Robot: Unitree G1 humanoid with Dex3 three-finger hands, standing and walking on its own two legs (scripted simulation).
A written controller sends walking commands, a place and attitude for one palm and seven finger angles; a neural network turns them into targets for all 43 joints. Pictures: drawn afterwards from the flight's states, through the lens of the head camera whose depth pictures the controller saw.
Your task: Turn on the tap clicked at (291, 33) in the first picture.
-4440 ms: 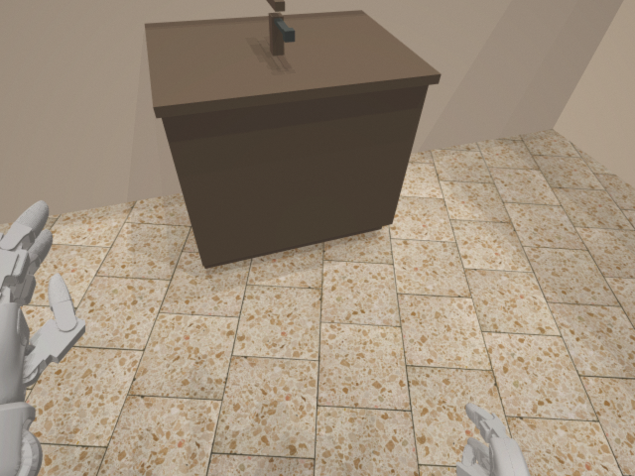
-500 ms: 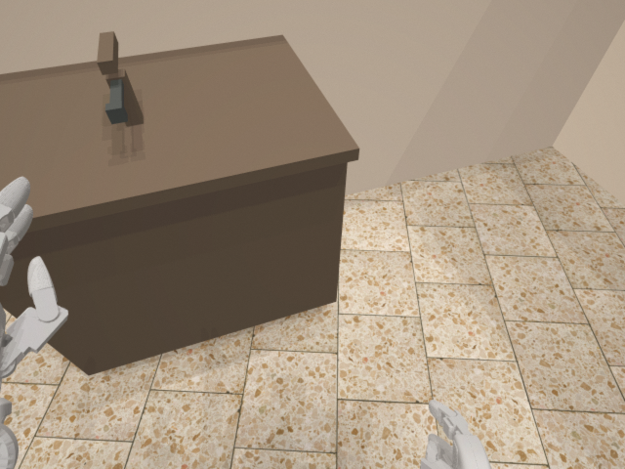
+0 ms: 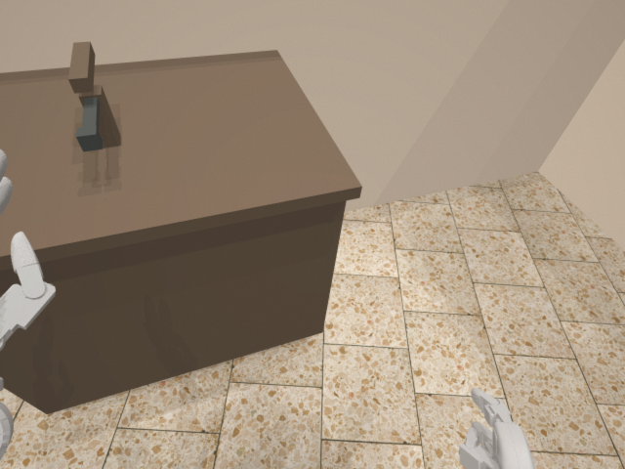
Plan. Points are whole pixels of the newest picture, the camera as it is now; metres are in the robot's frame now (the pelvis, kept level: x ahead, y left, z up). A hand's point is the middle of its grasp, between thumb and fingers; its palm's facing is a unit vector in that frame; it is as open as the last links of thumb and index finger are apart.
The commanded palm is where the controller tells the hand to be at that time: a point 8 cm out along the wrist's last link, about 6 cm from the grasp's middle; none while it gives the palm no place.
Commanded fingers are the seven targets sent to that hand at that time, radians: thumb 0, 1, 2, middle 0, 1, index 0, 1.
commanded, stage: take the last steps up to it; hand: left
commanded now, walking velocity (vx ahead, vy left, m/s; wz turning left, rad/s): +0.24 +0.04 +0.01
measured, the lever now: (89, 138) +0.55 +0.39 +0.10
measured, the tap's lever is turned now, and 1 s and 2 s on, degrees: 0 0 0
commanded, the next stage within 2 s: come to a stop and stand still in 0.46 s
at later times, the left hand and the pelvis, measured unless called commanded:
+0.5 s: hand (153, 224) +0.32 +0.19 +0.18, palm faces +0.38 -0.80 -0.46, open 7.4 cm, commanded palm +0.25 +0.24 +0.19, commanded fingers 0.00 0.90 0.90 -0.20 -0.30 -0.20 -0.30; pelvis +0.09 -0.04 +0.01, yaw +1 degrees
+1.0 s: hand (180, 212) +0.34 +0.17 +0.18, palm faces +0.39 -0.82 -0.42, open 7.4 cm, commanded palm +0.28 +0.22 +0.19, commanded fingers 0.00 0.90 0.90 -0.20 -0.30 -0.20 -0.30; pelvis +0.12 -0.06 +0.01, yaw +0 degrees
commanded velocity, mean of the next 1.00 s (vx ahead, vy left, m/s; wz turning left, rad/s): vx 0.05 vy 0.03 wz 0.01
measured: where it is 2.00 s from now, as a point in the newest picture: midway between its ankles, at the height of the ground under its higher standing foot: outside the picture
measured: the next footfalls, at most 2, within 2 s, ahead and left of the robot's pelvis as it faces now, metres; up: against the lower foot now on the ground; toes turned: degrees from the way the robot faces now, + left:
right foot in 0.24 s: +0.13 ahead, -0.12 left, +0.00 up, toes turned -8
left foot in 0.62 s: +0.19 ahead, +0.09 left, +0.00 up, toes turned +8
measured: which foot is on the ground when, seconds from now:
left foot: down 0.00-0.24, up 0.26-0.60, down 0.62-0.96, up 0.98-1.00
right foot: up 0.00-0.22, down 0.24-0.62, up 0.64-0.86, down 0.88-1.00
